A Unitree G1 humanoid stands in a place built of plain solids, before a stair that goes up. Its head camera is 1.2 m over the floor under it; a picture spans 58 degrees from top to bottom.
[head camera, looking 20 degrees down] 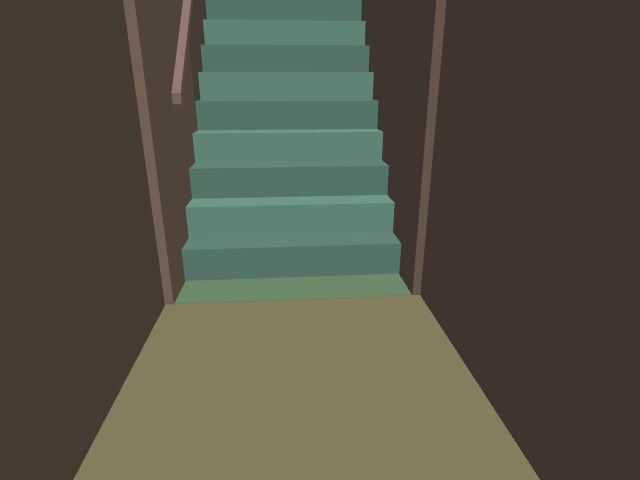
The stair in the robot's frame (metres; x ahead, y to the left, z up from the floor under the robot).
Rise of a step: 0.21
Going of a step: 0.23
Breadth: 1.40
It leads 5 degrees to the left of straight ahead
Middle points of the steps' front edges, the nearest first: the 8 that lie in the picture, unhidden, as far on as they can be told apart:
2.58 0.17 0.22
2.81 0.19 0.43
3.03 0.21 0.64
3.26 0.22 0.85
3.48 0.24 1.07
3.71 0.26 1.28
3.93 0.28 1.49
4.16 0.30 1.71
